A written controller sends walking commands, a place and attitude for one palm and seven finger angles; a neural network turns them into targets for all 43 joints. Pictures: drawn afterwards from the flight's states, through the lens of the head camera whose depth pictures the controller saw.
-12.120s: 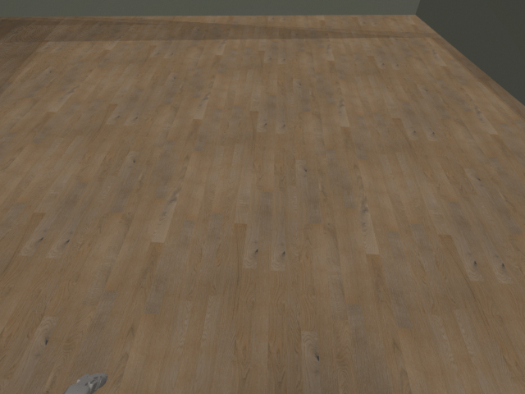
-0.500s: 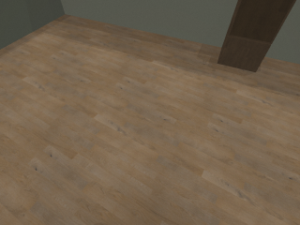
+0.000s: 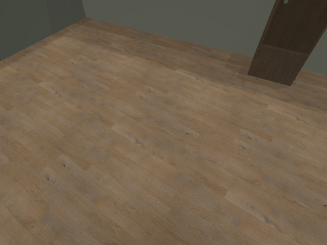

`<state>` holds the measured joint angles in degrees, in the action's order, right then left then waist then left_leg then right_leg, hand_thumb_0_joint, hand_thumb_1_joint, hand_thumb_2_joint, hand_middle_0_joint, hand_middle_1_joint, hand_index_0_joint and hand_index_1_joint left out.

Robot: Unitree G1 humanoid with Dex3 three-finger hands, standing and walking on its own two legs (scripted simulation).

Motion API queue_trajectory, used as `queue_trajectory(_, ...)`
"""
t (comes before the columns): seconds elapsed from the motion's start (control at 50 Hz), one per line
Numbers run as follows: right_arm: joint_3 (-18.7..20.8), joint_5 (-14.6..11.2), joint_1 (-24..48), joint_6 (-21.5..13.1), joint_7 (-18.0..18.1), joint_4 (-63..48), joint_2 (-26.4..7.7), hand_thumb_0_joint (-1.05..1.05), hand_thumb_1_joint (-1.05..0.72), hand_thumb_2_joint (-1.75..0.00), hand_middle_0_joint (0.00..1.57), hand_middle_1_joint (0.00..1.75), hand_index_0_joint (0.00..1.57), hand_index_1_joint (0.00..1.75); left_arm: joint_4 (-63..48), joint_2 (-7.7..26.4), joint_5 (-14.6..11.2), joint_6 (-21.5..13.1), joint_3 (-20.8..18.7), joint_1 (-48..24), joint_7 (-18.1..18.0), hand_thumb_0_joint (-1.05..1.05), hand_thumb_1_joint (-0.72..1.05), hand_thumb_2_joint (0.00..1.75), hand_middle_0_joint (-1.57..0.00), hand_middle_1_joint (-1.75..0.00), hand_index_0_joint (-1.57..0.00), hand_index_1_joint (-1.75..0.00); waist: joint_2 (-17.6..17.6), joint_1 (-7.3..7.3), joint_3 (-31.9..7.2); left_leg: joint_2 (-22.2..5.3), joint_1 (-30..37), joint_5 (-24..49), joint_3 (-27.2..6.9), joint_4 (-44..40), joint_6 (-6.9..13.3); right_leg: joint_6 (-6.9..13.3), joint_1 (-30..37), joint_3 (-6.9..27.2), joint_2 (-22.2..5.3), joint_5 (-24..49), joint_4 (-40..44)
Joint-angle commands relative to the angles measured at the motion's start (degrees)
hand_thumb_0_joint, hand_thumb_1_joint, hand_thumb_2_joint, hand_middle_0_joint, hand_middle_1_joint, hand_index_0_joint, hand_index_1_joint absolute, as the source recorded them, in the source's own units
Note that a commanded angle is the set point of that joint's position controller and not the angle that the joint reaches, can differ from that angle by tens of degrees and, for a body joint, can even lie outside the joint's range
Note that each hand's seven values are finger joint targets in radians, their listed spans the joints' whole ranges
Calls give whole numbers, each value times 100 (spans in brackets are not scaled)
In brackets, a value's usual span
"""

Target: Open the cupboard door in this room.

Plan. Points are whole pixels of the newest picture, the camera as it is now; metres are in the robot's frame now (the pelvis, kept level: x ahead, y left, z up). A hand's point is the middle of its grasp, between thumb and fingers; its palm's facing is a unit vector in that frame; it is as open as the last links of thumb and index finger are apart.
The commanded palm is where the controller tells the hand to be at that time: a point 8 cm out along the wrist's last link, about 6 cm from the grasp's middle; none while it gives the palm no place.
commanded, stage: stand and wait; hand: left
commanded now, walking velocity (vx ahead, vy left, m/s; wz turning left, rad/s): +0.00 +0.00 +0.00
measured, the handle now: out of the picture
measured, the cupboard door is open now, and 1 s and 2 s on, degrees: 0 0 0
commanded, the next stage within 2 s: turn or walk to find it in 0.70 s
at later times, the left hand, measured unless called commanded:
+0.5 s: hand out of the picture +0.11 +0.25 -0.15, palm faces -0.02 -0.94 -0.35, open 7.4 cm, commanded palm none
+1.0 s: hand out of the picture +0.10 +0.24 -0.16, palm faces +0.00 -0.95 -0.31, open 7.4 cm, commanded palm none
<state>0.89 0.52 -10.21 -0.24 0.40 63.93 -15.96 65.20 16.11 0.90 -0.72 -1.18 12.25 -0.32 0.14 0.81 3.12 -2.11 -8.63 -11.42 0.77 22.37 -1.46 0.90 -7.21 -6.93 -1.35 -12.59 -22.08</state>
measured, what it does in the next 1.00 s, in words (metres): stands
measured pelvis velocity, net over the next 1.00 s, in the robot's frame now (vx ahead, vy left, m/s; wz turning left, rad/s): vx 0.03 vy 0.00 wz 0.02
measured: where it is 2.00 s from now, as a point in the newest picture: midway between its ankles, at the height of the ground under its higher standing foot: outside the picture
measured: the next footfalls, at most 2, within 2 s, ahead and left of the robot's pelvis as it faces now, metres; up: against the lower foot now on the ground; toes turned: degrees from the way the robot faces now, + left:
none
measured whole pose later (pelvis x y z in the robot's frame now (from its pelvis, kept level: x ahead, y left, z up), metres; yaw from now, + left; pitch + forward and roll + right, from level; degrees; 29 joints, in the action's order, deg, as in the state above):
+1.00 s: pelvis +0.03 +0.00 +0.00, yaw +1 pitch -2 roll +0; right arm -0.5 0.5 -7.3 0.5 0.3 62.7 -17.5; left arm 62.8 17.7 0.5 0.0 -0.1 7.0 -0.4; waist 0.0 0.3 4.2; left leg -1.3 -6.5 -13.8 0.1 22.0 -1.3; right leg 0.1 -4.8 -7.6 -2.2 -15.4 -22.0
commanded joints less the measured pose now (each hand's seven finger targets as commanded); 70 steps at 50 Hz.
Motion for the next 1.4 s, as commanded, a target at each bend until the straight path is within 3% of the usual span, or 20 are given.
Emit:
queue_trajectory(0.0,166,11,262,-127,56,-324,-1147,0,-90,-90,20,30,20,30,-385,1184,-11,-139,-177,-277,-26,0,90,90,-20,-30,-20,-30,-22,-48,-63,-501,0,274,-473,-441,242,70,-251,827,-773,-144,780)
queue_trajectory(0.14,124,16,551,-140,36,-399,-1428,0,-90,-90,20,30,20,30,-377,1419,-22,-142,-154,-481,6,0,90,90,-20,-30,-20,-30,120,-34,-240,-569,160,498,-495,-538,226,42,-66,825,-800,247,822)
queue_trajectory(0.34,73,17,664,-173,43,-434,-1583,0,-90,-90,20,30,20,30,-414,1540,-33,-149,-130,-688,10,0,90,90,-20,-30,-20,-30,26,-28,-490,-626,322,1164,-475,-558,212,50,314,728,-824,1174,709)
queue_trajectory(0.7,78,-3,531,-188,83,-406,-1570,0,-90,-90,20,30,20,30,-522,1556,-47,-132,-142,-710,-35,0,90,90,-20,-30,-20,-30,-13,-23,-658,-626,488,1997,-413,-454,208,63,691,605,-844,2037,493)
queue_trajectory(0.74,69,7,464,-146,79,-411,-1434,0,-90,-90,20,30,20,30,-538,1425,-56,-80,-146,-664,-59,0,90,90,-20,-30,-20,-30,51,-23,-644,-605,382,2177,-402,-328,182,31,698,522,-860,2080,310)
queue_trajectory(0.8,35,9,326,-65,76,-425,-1169,0,-90,-90,20,30,20,30,-528,1211,-57,5,-116,-462,-95,0,90,90,-20,-30,-20,-30,60,-1,-633,-576,211,2292,-386,-106,153,-23,659,421,-884,2081,83)
queue_trajectory(1.08,134,-15,565,-122,73,-422,-1462,0,-90,-90,20,30,20,30,-537,1476,-43,-94,-153,-628,-46,0,90,90,-20,-30,-20,-30,5,-24,-455,-558,287,1509,-509,-281,225,36,473,553,-858,1384,469)
queue_trajectory(1.2,47,23,377,39,32,-465,-904,0,-90,-90,20,30,20,30,-501,1036,-48,79,-105,-360,-100,0,90,90,-20,-30,-20,-30,-38,4,-274,-459,-295,1286,-445,29,113,-41,388,424,-984,973,224)
queue_trajectory(1.38,125,7,536,-44,25,-498,-1322,0,-90,-90,20,30,20,30,-551,1363,-33,-10,-155,-600,-41,0,90,90,-20,-30,-20,-30,87,-2,-262,-479,-222,947,-705,-155,224,-8,237,476,-876,365,391)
